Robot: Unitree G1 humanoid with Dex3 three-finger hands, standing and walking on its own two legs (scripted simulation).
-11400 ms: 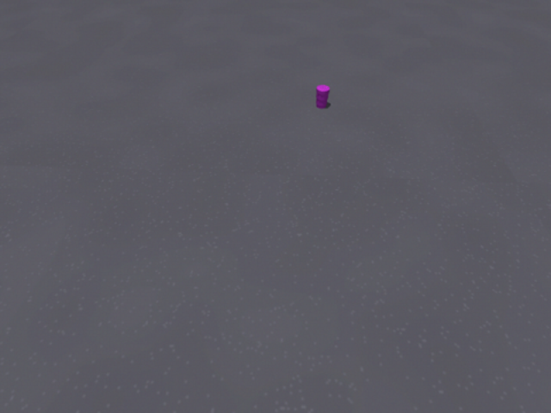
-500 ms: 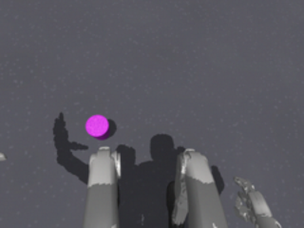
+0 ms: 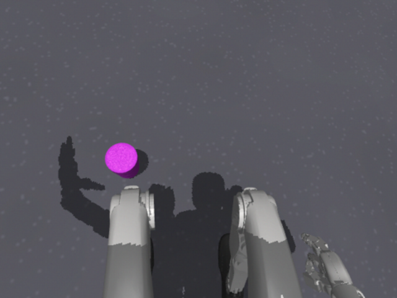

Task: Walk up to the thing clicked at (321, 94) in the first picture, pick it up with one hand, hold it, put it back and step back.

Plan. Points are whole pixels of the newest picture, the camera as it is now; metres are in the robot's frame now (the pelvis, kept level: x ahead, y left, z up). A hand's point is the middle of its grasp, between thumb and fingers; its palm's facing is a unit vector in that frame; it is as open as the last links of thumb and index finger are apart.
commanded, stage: go down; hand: left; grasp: from the side
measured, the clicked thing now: (125, 163) +0.43 +0.22 -0.34
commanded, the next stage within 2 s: approach in 0.32 s
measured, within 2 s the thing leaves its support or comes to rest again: neither
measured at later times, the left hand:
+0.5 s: hand out of the picture +0.36 +0.41 -0.02, palm faces +0.20 -0.97 -0.13, open 17.3 cm
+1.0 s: hand (67, 165) +0.39 +0.33 -0.22, palm faces +0.08 -1.00 +0.03, open 17.4 cm
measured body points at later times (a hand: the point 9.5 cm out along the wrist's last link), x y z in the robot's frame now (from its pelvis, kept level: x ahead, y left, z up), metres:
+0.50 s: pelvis +0.00 +0.00 -0.02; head +0.20 +0.06 +0.38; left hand +0.34 +0.46 -0.01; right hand +0.16 -0.28 -0.13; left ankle +0.09 +0.14 -0.37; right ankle +0.09 -0.13 -0.37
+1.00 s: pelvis +0.00 +0.01 -0.10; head +0.23 +0.12 +0.26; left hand +0.38 +0.39 -0.21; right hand +0.18 -0.26 -0.17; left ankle +0.09 +0.14 -0.37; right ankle +0.09 -0.13 -0.37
